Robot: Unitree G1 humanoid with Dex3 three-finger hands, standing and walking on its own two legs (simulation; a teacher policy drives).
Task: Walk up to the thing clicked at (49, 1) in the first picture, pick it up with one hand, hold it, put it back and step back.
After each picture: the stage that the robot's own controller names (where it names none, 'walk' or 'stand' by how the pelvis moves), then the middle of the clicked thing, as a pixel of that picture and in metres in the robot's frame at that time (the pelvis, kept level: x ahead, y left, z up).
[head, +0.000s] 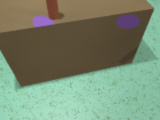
stand; out of the picture +0.96 +0.19 -0.02
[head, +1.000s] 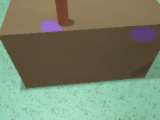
walk; (61, 5) +0.88 +0.16 -0.02
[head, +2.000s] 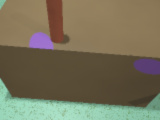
walk; (55, 19) +0.68 +0.16 +0.00
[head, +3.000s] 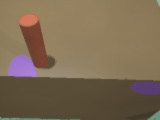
stand; (35, 44) +0.51 +0.21 -0.01
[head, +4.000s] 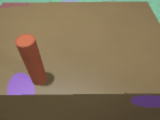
stand; (33, 62) +0.46 +0.22 -0.02
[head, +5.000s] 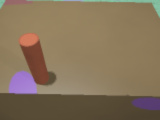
stand; (36, 61) +0.46 +0.20 -0.03
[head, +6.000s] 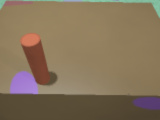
stand; (37, 61) +0.47 +0.19 -0.03
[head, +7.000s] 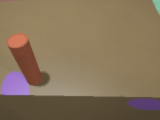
stand; (27, 62) +0.45 +0.22 -0.02
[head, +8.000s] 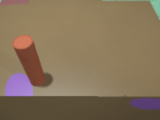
stand; (31, 63) +0.45 +0.22 -0.03
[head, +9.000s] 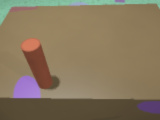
rise first; (39, 66) +0.44 +0.21 -0.02
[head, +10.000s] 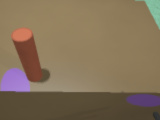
go down; (29, 58) +0.47 +0.20 -0.01
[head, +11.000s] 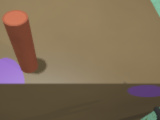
go down; (23, 46) +0.47 +0.20 +0.03
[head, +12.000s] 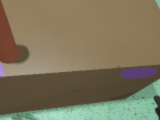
close in; out of the picture +0.46 +0.21 +0.06
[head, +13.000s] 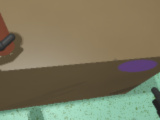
close; out of the picture +0.50 +0.21 +0.08
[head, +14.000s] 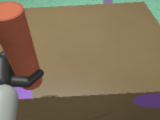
lift; (21, 53) +0.33 +0.16 +0.20
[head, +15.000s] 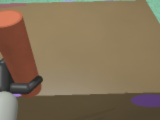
hold; (20, 60) +0.32 +0.17 +0.17
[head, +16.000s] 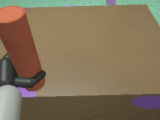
hold; (24, 55) +0.33 +0.17 +0.18
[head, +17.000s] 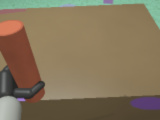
hold; (23, 67) +0.32 +0.17 +0.15
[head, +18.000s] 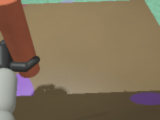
crouch; (19, 41) +0.39 +0.18 +0.18
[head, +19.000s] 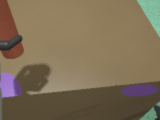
lower; (0, 20) +0.47 +0.21 +0.18
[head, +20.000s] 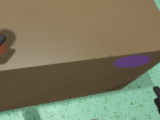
lower; out of the picture +0.50 +0.22 +0.08
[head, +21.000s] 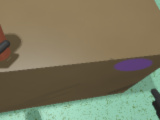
lower; out of the picture +0.49 +0.21 +0.08
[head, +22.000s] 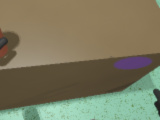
lower; out of the picture +0.49 +0.21 +0.08
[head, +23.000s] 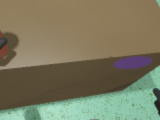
lower; out of the picture +0.49 +0.21 +0.08
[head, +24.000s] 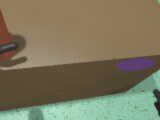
open; out of the picture +0.49 +0.20 +0.08
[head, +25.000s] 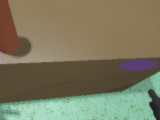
sink last; out of the picture +0.47 +0.20 +0.08
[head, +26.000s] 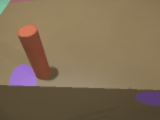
sink last; (36, 55) +0.47 +0.22 +0.02
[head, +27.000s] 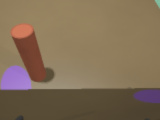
stand; (31, 56) +0.45 +0.20 +0.03
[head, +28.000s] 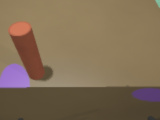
stand; (29, 54) +0.46 +0.20 +0.03
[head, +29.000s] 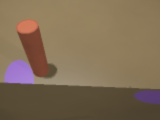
stand; (35, 51) +0.46 +0.20 +0.02
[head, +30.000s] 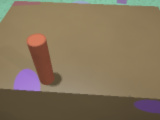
stand; (42, 62) +0.47 +0.18 -0.03
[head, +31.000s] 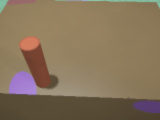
stand; (37, 65) +0.44 +0.20 -0.03
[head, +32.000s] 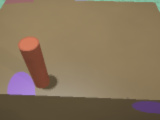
stand; (36, 65) +0.44 +0.19 -0.03
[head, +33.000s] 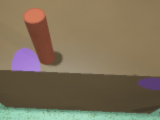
walk; (41, 40) +0.50 +0.16 -0.01
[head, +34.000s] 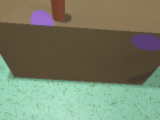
walk; out of the picture +0.78 +0.12 +0.00
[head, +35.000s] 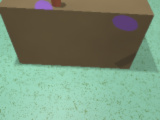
stand; out of the picture +1.10 +0.18 -0.01
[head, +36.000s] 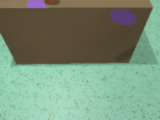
stand; out of the picture +1.05 +0.21 -0.01
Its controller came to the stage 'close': yes
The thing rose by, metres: 0.20
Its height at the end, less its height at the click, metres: +0.00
